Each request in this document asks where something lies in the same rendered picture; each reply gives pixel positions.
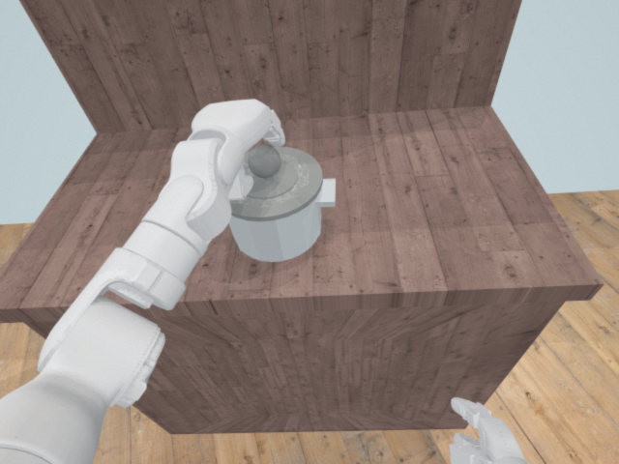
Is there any robot left upper arm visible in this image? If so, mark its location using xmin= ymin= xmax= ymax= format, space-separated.
xmin=0 ymin=295 xmax=165 ymax=464

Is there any pot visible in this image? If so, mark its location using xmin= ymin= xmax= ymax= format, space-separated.
xmin=229 ymin=179 xmax=336 ymax=262

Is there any left robot hand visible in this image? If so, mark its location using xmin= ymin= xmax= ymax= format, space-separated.
xmin=192 ymin=99 xmax=285 ymax=201

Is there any table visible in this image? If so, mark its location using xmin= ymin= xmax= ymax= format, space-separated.
xmin=0 ymin=0 xmax=604 ymax=434

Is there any knob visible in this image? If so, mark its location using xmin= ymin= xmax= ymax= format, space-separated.
xmin=248 ymin=144 xmax=280 ymax=178

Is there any robot left forearm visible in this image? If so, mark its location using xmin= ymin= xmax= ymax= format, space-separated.
xmin=37 ymin=125 xmax=244 ymax=372

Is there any lid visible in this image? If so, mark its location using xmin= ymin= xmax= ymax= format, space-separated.
xmin=229 ymin=146 xmax=323 ymax=221

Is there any right robot hand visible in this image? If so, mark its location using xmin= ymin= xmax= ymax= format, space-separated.
xmin=449 ymin=397 xmax=524 ymax=464

